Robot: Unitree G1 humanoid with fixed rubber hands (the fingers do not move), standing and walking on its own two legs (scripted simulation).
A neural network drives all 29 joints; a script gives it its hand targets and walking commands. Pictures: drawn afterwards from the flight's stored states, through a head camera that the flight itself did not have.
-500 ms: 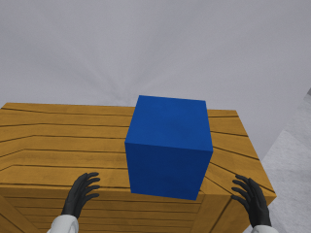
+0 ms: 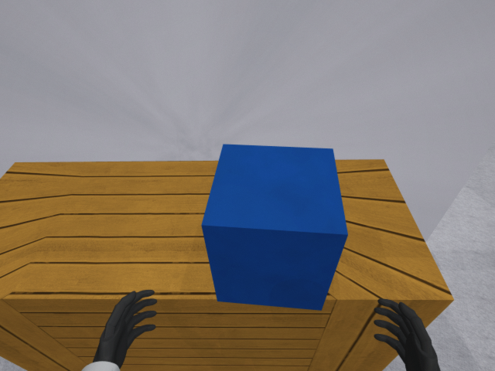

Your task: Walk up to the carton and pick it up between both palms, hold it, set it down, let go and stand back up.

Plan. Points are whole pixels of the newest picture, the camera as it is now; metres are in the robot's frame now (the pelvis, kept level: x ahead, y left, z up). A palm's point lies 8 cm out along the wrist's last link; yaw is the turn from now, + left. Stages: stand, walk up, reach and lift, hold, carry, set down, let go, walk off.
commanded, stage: set down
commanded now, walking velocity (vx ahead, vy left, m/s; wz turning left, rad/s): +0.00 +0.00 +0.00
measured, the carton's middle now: (272, 228) +0.39 -0.01 +0.01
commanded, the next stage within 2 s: let go in 1.18 s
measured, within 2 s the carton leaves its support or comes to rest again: neither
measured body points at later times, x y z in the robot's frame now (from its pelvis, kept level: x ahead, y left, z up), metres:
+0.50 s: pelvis +0.02 +0.00 +0.00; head +0.02 -0.02 +0.45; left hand +0.17 +0.23 -0.03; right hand +0.18 -0.22 -0.04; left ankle +0.00 +0.12 -0.75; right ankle -0.01 -0.11 -0.75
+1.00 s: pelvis +0.00 +0.00 +0.00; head -0.01 -0.02 +0.45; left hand +0.17 +0.24 -0.06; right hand +0.19 -0.21 -0.07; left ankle +0.00 +0.12 -0.75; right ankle -0.01 -0.11 -0.75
